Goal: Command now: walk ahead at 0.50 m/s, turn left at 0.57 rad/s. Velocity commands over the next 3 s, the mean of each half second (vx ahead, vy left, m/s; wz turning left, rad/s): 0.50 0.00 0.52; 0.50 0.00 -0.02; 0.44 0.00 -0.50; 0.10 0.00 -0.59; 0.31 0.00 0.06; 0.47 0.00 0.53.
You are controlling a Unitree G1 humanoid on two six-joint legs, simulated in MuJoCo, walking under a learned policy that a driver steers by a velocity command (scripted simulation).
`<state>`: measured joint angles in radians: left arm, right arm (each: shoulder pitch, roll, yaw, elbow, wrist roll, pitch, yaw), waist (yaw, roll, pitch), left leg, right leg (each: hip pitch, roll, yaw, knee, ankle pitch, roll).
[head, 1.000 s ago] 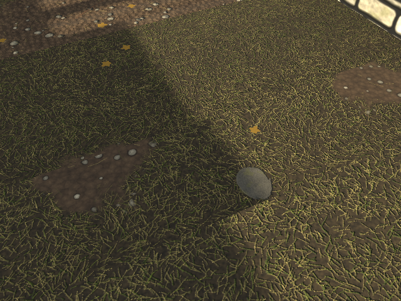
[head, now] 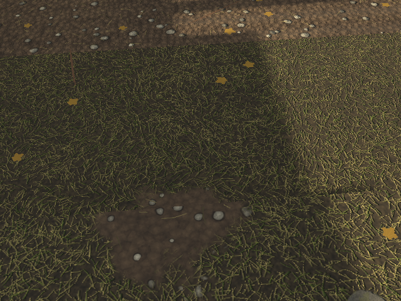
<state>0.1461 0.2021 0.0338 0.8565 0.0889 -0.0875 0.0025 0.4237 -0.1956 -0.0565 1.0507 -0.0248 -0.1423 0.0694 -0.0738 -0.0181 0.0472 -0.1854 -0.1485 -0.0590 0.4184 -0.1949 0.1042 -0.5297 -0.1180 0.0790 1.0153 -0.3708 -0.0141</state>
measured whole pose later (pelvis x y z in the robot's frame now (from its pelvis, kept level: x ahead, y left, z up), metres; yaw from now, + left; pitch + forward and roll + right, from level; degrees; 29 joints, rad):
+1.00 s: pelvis +0.58 +0.15 -0.17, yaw +12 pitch -1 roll +2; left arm -0.01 0.23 0.00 0.81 0.06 -0.07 -0.08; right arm 0.47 -0.19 -0.02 0.99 -0.10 -0.10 0.06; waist -0.07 -0.03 0.03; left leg 0.13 -0.04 0.17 0.24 -0.37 0.02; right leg -0.66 -0.06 0.01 0.65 0.12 -0.08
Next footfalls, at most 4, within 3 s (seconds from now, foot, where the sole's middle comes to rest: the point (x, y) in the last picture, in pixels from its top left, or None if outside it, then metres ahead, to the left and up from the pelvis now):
0.16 right None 0.16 -0.13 -0.77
0.58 left None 0.45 0.21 -0.94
1.08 right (176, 235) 0.85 0.08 -0.94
1.64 left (132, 203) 1.13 0.30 -1.11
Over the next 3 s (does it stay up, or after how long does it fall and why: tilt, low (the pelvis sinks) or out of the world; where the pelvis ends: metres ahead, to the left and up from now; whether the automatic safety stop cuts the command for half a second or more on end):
stays up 1.45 0.09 -0.33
